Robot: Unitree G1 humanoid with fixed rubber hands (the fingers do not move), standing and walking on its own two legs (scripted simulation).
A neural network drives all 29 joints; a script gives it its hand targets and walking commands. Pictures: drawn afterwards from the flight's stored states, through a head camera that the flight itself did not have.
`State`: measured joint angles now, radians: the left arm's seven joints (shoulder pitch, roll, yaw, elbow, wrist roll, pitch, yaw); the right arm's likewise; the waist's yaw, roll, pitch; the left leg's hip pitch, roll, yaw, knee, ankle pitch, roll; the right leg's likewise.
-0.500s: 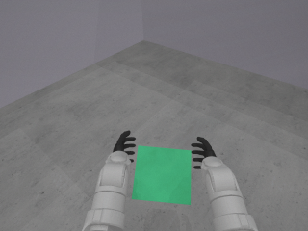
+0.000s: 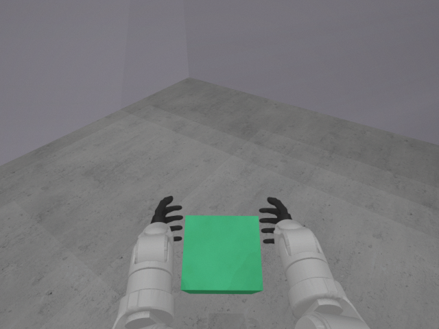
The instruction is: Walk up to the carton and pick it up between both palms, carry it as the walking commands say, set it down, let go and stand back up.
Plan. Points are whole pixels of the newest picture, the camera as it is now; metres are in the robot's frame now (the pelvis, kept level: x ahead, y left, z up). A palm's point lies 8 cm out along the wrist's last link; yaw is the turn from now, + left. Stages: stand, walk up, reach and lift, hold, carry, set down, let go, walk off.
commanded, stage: set down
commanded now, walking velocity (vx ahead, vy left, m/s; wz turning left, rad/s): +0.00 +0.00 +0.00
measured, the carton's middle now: (221, 258) +0.32 +0.05 -0.07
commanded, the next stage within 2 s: none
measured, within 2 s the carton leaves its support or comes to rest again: neither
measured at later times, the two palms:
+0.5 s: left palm (168, 243) +0.31 +0.16 -0.02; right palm (280, 251) +0.32 -0.08 -0.03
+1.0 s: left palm (182, 266) +0.33 +0.15 -0.14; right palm (276, 269) +0.35 -0.09 -0.15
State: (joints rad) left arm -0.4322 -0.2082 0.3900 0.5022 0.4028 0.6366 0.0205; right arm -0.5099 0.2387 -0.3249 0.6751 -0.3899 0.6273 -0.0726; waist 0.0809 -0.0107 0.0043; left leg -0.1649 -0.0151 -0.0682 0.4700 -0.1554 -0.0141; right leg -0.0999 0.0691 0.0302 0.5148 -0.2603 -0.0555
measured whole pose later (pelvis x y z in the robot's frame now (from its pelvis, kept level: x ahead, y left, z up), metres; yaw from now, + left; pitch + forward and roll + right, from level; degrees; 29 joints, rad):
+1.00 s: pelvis -0.01 +0.00 -0.08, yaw -2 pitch +28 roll +1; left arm -0.47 -0.22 0.38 0.62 0.24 0.04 0.14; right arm -0.51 0.18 -0.27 0.71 -0.26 0.07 -0.19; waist 0.10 -0.03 -0.12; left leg -1.15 -0.09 -0.12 0.95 -0.28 -0.04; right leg -1.11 0.12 0.06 1.01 -0.38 -0.04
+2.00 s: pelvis -0.05 +0.02 -0.22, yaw -4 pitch +36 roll +0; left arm -0.75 -0.20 0.45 0.65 0.18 0.11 0.24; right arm -0.90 0.05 -0.26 0.92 -0.17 0.10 -0.22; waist 0.09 -0.03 -0.10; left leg -1.76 -0.14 -0.10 1.59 -0.45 -0.05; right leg -1.71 0.18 0.06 1.64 -0.55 0.01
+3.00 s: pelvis -0.07 +0.02 -0.35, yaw -6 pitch +41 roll +0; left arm -1.05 -0.10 0.50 0.70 0.14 0.14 0.22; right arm -1.28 -0.09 -0.15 1.10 -0.10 0.12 -0.23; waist 0.11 -0.03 0.09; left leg -2.21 -0.16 -0.07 1.99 -0.49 -0.09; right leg -2.17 0.22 0.02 2.04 -0.58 0.03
